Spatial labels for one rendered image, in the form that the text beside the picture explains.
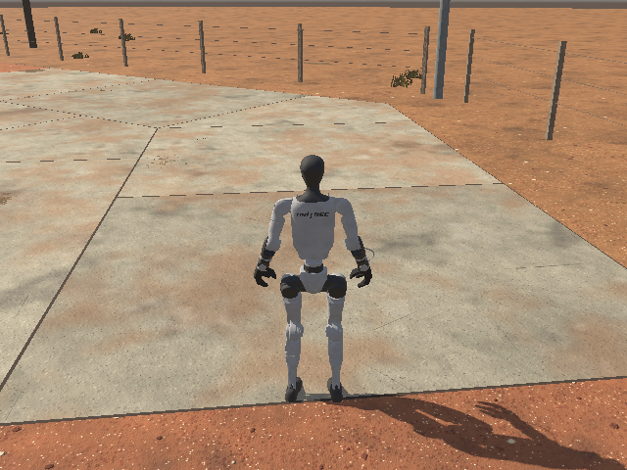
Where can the left robot shin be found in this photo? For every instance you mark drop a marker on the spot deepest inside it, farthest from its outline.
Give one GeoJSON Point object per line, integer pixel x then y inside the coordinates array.
{"type": "Point", "coordinates": [292, 355]}

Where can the robot right hand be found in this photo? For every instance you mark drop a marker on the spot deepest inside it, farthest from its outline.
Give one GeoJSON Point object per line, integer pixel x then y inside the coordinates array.
{"type": "Point", "coordinates": [358, 273]}

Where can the right robot forearm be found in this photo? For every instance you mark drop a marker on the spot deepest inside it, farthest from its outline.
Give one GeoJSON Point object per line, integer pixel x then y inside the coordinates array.
{"type": "Point", "coordinates": [360, 257]}

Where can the left robot forearm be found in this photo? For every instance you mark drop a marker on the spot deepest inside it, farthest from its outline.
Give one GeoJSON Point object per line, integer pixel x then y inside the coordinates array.
{"type": "Point", "coordinates": [265, 257]}

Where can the right robot thigh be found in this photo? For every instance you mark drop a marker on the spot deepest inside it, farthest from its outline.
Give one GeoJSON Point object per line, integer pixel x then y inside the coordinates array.
{"type": "Point", "coordinates": [336, 292]}

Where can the robot left hand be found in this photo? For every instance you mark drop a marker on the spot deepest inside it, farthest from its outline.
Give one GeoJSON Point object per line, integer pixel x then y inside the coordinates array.
{"type": "Point", "coordinates": [258, 276]}

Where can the left robot upper arm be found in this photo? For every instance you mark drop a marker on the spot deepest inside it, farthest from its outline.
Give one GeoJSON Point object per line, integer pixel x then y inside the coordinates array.
{"type": "Point", "coordinates": [277, 220]}

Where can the right robot upper arm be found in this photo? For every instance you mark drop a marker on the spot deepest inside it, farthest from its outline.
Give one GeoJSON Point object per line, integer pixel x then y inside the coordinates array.
{"type": "Point", "coordinates": [344, 207]}

